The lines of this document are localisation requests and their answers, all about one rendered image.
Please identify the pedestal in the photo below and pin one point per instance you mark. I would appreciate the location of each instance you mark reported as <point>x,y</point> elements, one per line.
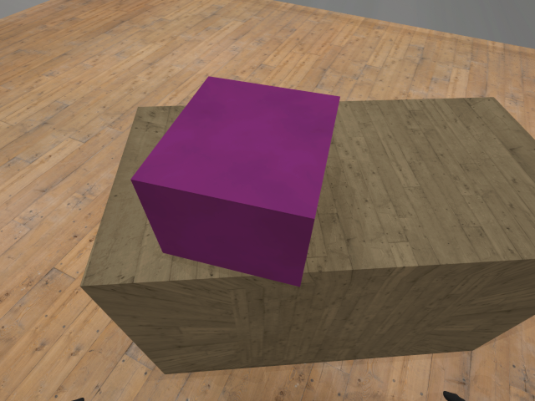
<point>423,242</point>

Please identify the carton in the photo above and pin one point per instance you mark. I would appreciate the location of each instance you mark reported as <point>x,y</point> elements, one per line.
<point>235,181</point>

